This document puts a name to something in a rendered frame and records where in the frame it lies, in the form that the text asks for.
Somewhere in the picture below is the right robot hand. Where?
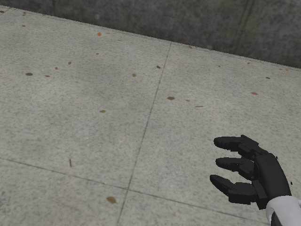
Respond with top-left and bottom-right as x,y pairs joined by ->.
210,135 -> 293,210

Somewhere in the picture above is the robot right forearm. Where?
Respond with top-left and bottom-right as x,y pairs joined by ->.
265,195 -> 301,226

